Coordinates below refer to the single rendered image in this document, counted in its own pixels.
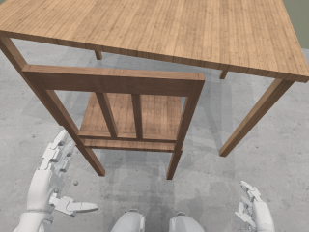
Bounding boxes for left robot hand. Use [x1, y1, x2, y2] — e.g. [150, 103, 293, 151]
[26, 130, 99, 217]

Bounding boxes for robot left forearm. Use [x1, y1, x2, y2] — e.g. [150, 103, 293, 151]
[14, 211, 54, 232]

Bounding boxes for robot right thigh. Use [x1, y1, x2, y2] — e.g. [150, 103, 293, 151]
[169, 216, 205, 232]

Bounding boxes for left robot shin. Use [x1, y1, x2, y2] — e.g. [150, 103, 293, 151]
[130, 209, 139, 213]

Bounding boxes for right robot hand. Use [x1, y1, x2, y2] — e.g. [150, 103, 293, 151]
[235, 181, 275, 232]

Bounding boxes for chair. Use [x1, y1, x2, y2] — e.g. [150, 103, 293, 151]
[22, 64, 206, 180]

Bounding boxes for table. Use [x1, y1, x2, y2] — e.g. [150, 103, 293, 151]
[0, 0, 309, 158]

